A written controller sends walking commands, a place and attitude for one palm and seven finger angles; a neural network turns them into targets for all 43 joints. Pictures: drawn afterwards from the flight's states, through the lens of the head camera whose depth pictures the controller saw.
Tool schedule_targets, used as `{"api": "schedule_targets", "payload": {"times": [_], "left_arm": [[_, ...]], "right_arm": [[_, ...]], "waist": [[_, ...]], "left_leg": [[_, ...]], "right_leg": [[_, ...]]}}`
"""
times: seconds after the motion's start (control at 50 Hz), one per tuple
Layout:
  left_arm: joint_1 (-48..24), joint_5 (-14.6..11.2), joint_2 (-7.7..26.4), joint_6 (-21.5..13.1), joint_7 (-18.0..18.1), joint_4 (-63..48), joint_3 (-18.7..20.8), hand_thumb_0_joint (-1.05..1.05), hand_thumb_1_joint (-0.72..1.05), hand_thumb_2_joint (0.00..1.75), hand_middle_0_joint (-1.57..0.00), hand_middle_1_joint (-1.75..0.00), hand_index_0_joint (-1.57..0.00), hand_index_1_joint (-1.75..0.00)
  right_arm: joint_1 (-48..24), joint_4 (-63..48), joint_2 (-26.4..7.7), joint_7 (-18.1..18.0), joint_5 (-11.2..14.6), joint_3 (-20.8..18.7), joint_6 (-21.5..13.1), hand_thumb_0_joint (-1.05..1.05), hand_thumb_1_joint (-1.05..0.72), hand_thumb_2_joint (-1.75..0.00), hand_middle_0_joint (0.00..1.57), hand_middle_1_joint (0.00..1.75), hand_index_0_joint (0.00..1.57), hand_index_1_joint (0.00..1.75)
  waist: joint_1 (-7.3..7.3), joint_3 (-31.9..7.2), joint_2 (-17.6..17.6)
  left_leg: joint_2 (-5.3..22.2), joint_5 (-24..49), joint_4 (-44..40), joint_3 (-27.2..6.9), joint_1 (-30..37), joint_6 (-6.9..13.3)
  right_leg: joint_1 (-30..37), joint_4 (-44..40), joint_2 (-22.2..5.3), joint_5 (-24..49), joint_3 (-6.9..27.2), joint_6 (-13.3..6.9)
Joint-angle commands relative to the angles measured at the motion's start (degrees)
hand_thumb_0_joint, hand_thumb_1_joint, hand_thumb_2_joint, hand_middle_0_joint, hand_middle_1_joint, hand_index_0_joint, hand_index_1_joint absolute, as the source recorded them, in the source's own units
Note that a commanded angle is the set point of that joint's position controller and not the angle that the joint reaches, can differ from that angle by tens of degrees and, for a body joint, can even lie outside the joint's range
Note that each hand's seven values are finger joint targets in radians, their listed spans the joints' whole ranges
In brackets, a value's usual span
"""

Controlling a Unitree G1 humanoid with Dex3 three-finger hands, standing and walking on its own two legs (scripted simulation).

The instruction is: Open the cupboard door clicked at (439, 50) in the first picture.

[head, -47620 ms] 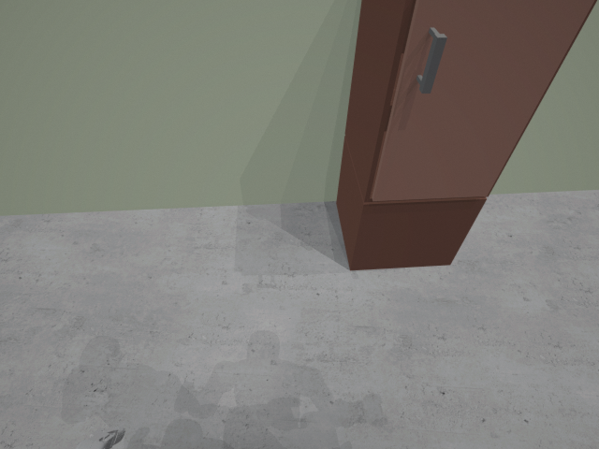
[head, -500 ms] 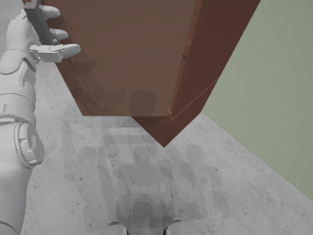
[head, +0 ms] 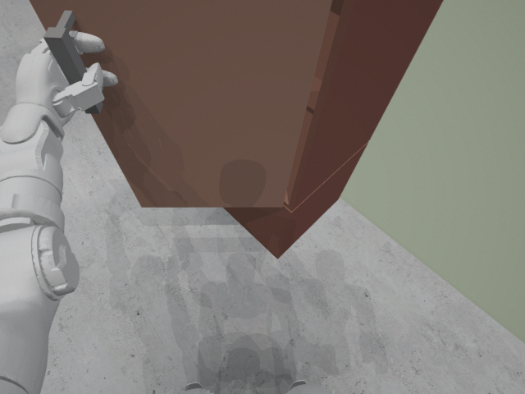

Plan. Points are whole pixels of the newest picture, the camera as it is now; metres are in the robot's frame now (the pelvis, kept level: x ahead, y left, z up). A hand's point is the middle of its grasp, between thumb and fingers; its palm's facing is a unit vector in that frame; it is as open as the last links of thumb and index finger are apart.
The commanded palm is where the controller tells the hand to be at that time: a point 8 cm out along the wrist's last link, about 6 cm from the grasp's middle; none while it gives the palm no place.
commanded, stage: pull the door open along its arc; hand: left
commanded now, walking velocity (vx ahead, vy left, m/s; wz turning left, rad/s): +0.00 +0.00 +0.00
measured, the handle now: (81, 65) +0.57 +0.20 +0.15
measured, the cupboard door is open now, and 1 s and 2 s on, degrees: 47 61 87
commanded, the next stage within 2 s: open thumb and fingers to let go in 1.76 s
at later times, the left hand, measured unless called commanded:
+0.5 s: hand (98, 138) +0.43 +0.16 +0.15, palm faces -0.07 -1.00 +0.01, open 5.6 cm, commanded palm +0.41 +0.22 +0.15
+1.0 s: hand (110, 129) +0.45 +0.15 +0.15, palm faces +0.42 -0.91 +0.00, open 5.6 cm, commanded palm +0.40 +0.19 +0.15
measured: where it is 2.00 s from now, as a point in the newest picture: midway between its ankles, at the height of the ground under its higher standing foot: outside the picture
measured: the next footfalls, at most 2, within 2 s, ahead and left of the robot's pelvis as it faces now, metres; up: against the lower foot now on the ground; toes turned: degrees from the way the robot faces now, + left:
none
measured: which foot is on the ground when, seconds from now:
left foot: down 0.00-1.00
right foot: down 0.00-1.00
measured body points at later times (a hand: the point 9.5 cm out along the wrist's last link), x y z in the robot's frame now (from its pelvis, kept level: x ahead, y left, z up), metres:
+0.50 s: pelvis +0.00 +0.00 +0.01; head +0.03 -0.01 +0.46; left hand +0.43 +0.22 +0.15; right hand +0.07 -0.26 -0.10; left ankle +0.00 +0.12 -0.71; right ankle -0.03 -0.13 -0.71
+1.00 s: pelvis -0.04 -0.02 +0.01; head +0.01 -0.03 +0.45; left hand +0.42 +0.20 +0.15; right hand +0.00 -0.28 -0.13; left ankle +0.00 +0.12 -0.71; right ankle -0.03 -0.13 -0.71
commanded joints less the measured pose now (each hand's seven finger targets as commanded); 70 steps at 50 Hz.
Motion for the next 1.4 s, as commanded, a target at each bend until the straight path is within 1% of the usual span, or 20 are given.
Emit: {"api": "schedule_targets", "payload": {"times": [0.0, 0.02, 0.12, 0.2, 0.36, 0.42, 0.44, 0.46, 0.52, 0.56, 0.58, 0.64, 0.66, 0.72, 0.76, 0.84, 0.96, 1.06, 1.26, 1.38], "left_arm": [[-30.9, -1.1, 16.4, -4.5, 0.2, -12.6, 2.7, 0.00, 0.90, 0.90, -0.40, -1.35, -0.40, -1.35], [-28.9, -1.3, 15.7, -4.2, 0.2, -12.2, 2.7, 0.00, 0.90, 0.90, -0.40, -1.35, -0.40, -1.35], [-21.7, -2.3, 13.7, -5.1, -0.5, -16.4, 2.8, 0.00, 0.90, 0.90, -0.40, -1.35, -0.40, -1.35], [-14.1, -3.7, 12.4, -5.0, -1.0, -21.6, 3.1, 0.00, 0.90, 0.90, -0.40, -1.35, -0.40, -1.35], [9.0, -7.5, 5.4, -1.7, -0.5, -38.1, 0.8, 0.00, 0.90, 0.90, -0.40, -1.35, -0.40, -1.35], [2.8, -6.8, 3.7, -0.1, 1.1, -39.4, -1.8, 0.00, 0.90, 0.90, -0.40, -1.35, -0.40, -1.35], [-0.3, -7.6, 3.4, 0.6, 5.2, -40.5, 1.4, 0.00, 0.90, 0.90, -0.40, -1.35, -0.40, -1.35], [-3.0, -7.1, 2.0, 1.2, 9.0, -41.0, 0.7, 0.00, 0.90, 0.90, -0.40, -1.35, -0.40, -1.35], [-10.1, -5.4, -4.6, 3.1, 20.4, -37.3, 0.2, 0.00, 0.90, 0.90, -0.40, -1.35, -0.40, -1.35], [-10.5, -2.1, -5.7, 2.7, 26.2, -37.2, -0.3, 0.00, 0.90, 0.90, -0.40, -1.35, -0.40, -1.35], [-10.8, 0.1, -6.6, 2.2, 28.4, -36.9, -1.4, 0.00, 0.90, 0.90, -0.40, -1.35, -0.40, -1.35], [-14.2, 5.3, -8.8, -0.2, 30.9, -35.1, -6.2, 0.00, 0.90, 0.90, -0.40, -1.35, -0.40, -1.35], [-14.9, 5.4, -8.3, -0.7, 32.1, -33.6, -5.0, 0.00, 0.90, 0.90, -0.40, -1.35, -0.40, -1.35], [-18.6, 3.4, -11.6, -1.4, 35.3, -31.4, -5.2, 0.00, 0.90, 0.90, -0.40, -1.35, -0.40, -1.35], [-19.5, 3.6, -10.6, -2.0, 36.4, -29.5, -4.2, 0.00, 0.90, 0.90, -0.40, -1.35, -0.40, -1.35], [-21.1, 5.9, -9.9, -3.9, 37.1, -26.8, -5.4, 0.00, 0.90, 0.90, -0.40, -1.35, -0.40, -1.35], [-22.6, 5.5, -7.8, -6.6, 35.6, -24.0, -4.6, 0.00, 0.90, 0.90, -0.40, -1.35, -0.40, -1.35], [-16.4, 4.1, -7.8, -7.6, 34.1, -25.4, -3.3, 0.00, 0.90, 0.90, -0.40, -1.35, -0.40, -1.35], [4.7, 1.5, -15.4, -3.7, 34.3, -41.0, -6.1, 0.00, 0.90, 0.90, -0.40, -1.35, -0.40, -1.35], [23.2, 0.8, -22.9, 1.3, 35.3, -61.3, -12.0, 0.00, 0.90, 0.90, -0.40, -1.35, -0.40, -1.35]], "right_arm": [[9.5, -2.0, -10.4, -1.0, 0.2, -3.7, -0.8, 0.00, -0.90, -0.90, 0.20, 0.30, 0.20, 0.30], [9.4, -2.6, -10.3, -1.0, 0.3, -3.7, -0.8, 0.00, -0.90, -0.90, 0.20, 0.30, 0.20, 0.30], [7.4, -4.2, -9.8, -0.7, 0.3, -3.8, -0.6, 0.00, -0.90, -0.90, 0.20, 0.30, 0.20, 0.30], [5.3, -6.2, -9.5, -0.5, 0.8, -3.9, -0.1, 0.00, -0.90, -0.90, 0.20, 0.30, 0.20, 0.30], [-1.5, -11.6, -8.0, -0.3, 2.5, -3.8, -0.1, 0.00, -0.90, -0.90, 0.20, 0.30, 0.20, 0.30], [-3.3, -10.7, -7.7, -0.9, 2.7, -3.6, 0.0, 0.00, -0.90, -0.90, 0.20, 0.30, 0.20, 0.30], [-3.7, -10.4, -6.9, -0.9, 2.6, -3.6, -0.2, 0.00, -0.90, -0.90, 0.20, 0.30, 0.20, 0.30], [-4.3, -9.9, -6.7, -1.0, 2.4, -3.2, -0.6, 0.00, -0.90, -0.90, 0.20, 0.30, 0.20, 0.30], [-5.0, -7.0, -5.7, -0.8, 1.5, -3.0, -1.8, 0.00, -0.90, -0.90, 0.20, 0.30, 0.20, 0.30], [-4.8, -6.1, -5.5, -0.5, 0.7, -3.2, -2.4, 0.00, -0.90, -0.90, 0.20, 0.30, 0.20, 0.30], [-5.2, -5.7, -5.1, -0.2, 0.3, -3.2, -2.8, 0.00, -0.90, -0.90, 0.20, 0.30, 0.20, 0.30], [-4.4, -4.3, -4.9, 0.3, -0.6, -3.4, -3.3, 0.00, -0.90, -0.90, 0.20, 0.30, 0.20, 0.30], [-4.0, -3.8, -5.0, 0.2, -0.8, -3.6, -3.3, 0.00, -0.90, -0.90, 0.20, 0.30, 0.20, 0.30], [-5.9, -3.5, -4.5, -0.2, -0.8, -3.4, -3.8, 0.00, -0.90, -0.90, 0.20, 0.30, 0.20, 0.30], [-5.2, -2.7, -4.7, -0.4, -1.1, -3.4, -4.1, 0.00, -0.90, -0.90, 0.20, 0.30, 0.20, 0.30], [-4.4, -1.9, -4.7, -0.3, -1.4, -3.5, -4.3, 0.00, -0.90, -0.90, 0.20, 0.30, 0.20, 0.30], [-2.5, -0.4, -5.0, -0.6, -1.4, -3.9, -4.4, 0.00, -0.90, -0.90, 0.20, 0.30, 0.20, 0.30], [-1.8, -0.7, -5.2, -0.5, -1.2, -4.4, -4.5, 0.00, -0.90, -0.90, 0.20, 0.30, 0.20, 0.30], [-5.5, -4.5, -4.8, 0.5, -0.3, -4.9, -4.7, 0.00, -0.90, -0.90, 0.20, 0.30, 0.20, 0.30], [-11.5, -8.6, -3.2, 1.2, 0.4, -4.6, -5.2, 0.00, -0.90, -0.90, 0.20, 0.30, 0.20, 0.30]], "waist": [[-0.74, -24.6, 4.4], [-0.39, -24.8, 3.0], [2.36, -28.1, 5.7], [4.45, -29.1, 5.0], [8.92, -24.7, 0.9], [6.52, -17.4, -0.6], [7.84, -16.4, -0.5], [7.24, -13.9, 0.9], [5.88, -11.6, -0.8], [5.96, -14.0, -3.5], [6.30, -16.4, -0.5], [4.94, -19.2, 0.9], [4.75, -20.0, -2.3], [4.70, -19.8, -1.8], [4.50, -19.3, -2.6], [4.07, -18.4, -1.5], [3.56, -18.0, -3.0], [5.63, -20.5, -1.9], [9.82, -19.3, -2.0], [12.57, -17.6, -2.3]], "left_leg": [[-2.5, 27.5, -1.3, -2.5, 24.3, 2.0], [-2.7, 27.0, -1.6, -2.2, 23.6, 2.2], [-2.6, 31.7, -1.9, -1.9, 26.9, 1.6], [-2.5, 34.5, -2.5, -1.6, 28.2, 1.6], [-2.9, 35.4, -5.9, 0.2, 28.1, 2.1], [-3.0, 27.2, -7.4, 0.2, 26.1, 2.1], [-3.3, 24.3, -7.9, 0.2, 24.7, 1.9], [-3.4, 22.1, -8.2, 0.2, 24.3, 1.8], [-3.4, 17.3, -8.7, -1.1, 23.5, 1.0], [-3.4, 16.1, -8.3, -1.4, 23.5, 1.3], [-3.6, 16.3, -8.1, -1.1, 24.4, 1.1], [-3.4, 15.8, -7.1, -1.4, 26.0, 1.0], [-3.4, 14.9, -7.0, -1.7, 25.2, 1.2], [-3.8, 11.4, -7.6, -1.0, 23.2, 0.9], [-3.8, 10.5, -7.5, -1.0, 22.0, 1.1], [-3.9, 8.9, -7.7, -0.8, 20.7, 1.4], [-4.0, 8.0, -8.0, -0.6, 19.7, 1.8], [-4.0, 10.7, -8.8, 0.0, 21.3, 1.8], [-3.8, 18.0, -10.8, 1.7, 25.0, 1.6], [-3.1, 24.7, -12.5, 2.5, 29.6, 1.3]], "right_leg": [[4.6, -3.4, 2.2, 29.0, -0.5, -0.3], [5.8, -3.6, 2.2, 29.5, -0.3, -0.3], [8.0, -2.8, 1.9, 32.2, -0.6, -0.6], [10.8, -2.8, 1.9, 34.3, -0.7, -0.7], [18.6, -4.7, 1.4, 37.3, -1.0, -0.9], [15.2, -6.0, 1.5, 32.6, -1.2, -0.6], [14.7, -6.7, 1.5, 29.7, -1.3, -0.6], [13.7, -7.2, 1.5, 27.1, -1.4, -0.7], [9.9, -7.6, 1.4, 20.4, -1.9, -0.5], [10.3, -7.5, 1.1, 18.5, -1.6, -0.4], [10.3, -6.8, 0.7, 18.9, -1.2, -0.5], [8.3, -6.0, 0.4, 18.0, -1.0, -0.7], [9.1, -6.3, 0.5, 17.2, -1.0, -0.7], [10.3, -7.2, 0.5, 15.3, -0.5, -0.5], [10.5, -7.6, 0.5, 14.8, -0.4, -0.4], [9.7, -7.7, 0.2, 13.7, 0.0, -0.4], [10.6, -8.8, 0.2, 13.6, 0.8, -0.3], [13.5, -8.7, 0.6, 16.1, 0.4, -0.6], [18.9, -9.4, 1.1, 23.5, -1.0, -1.1], [22.8, -9.0, 0.6, 29.1, -1.9, -1.4]]}}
